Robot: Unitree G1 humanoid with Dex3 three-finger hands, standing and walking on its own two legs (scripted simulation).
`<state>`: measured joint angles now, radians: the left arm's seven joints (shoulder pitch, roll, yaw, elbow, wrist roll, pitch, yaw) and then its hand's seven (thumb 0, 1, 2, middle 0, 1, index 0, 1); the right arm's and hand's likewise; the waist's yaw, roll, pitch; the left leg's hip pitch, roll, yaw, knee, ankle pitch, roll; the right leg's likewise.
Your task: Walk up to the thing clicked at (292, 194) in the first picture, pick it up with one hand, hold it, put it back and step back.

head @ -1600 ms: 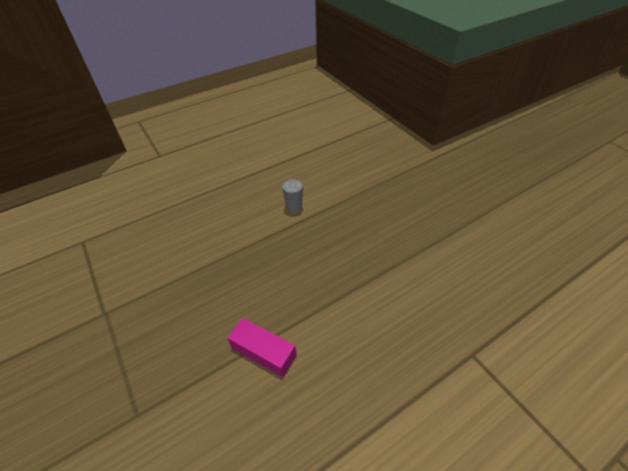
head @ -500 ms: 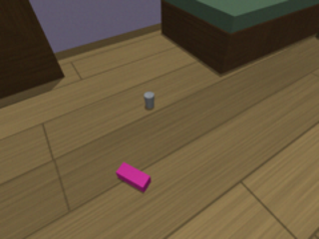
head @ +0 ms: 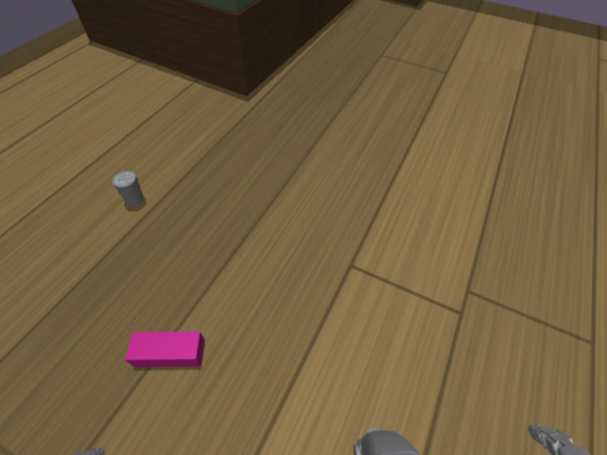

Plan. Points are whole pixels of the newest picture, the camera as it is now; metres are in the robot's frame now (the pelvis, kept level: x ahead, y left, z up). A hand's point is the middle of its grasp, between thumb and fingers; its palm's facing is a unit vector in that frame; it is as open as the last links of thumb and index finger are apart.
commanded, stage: walk up
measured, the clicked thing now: (130, 190) +1.18 +0.72 -0.71
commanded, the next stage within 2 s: none
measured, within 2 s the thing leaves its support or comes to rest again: neither
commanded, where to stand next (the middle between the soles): +0.10 -0.05 m, yaw -47 degrees
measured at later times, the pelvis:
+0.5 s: pelvis +0.03 +0.00 -0.03, yaw -23 degrees
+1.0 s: pelvis +0.02 -0.02 -0.04, yaw -39 degrees
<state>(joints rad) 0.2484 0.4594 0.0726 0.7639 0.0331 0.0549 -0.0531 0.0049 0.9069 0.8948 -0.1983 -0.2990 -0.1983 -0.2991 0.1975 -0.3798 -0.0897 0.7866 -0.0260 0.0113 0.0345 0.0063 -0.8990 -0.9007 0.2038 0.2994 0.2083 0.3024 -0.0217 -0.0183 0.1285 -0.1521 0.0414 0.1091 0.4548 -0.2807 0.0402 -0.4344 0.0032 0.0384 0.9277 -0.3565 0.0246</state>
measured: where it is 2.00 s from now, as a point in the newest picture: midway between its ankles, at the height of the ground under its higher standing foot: outside the picture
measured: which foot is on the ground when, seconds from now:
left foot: down 0.00-0.20, up 0.22-0.50, down 0.52-0.84, up 0.86-1.00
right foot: up 0.00-0.18, down 0.20-0.52, up 0.54-0.82, down 0.84-1.00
